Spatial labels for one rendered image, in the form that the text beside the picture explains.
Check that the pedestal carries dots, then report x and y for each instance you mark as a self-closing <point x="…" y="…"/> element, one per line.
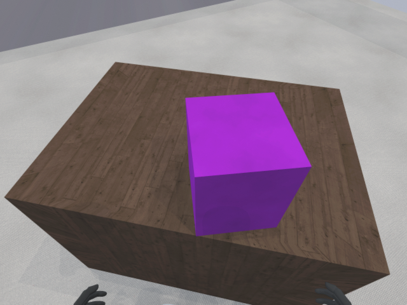
<point x="113" y="188"/>

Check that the right robot hand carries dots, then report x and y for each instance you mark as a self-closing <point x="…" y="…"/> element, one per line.
<point x="334" y="292"/>

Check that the left robot hand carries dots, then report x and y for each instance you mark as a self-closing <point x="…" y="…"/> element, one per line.
<point x="90" y="293"/>

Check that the carton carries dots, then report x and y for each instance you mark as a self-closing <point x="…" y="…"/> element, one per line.
<point x="246" y="163"/>

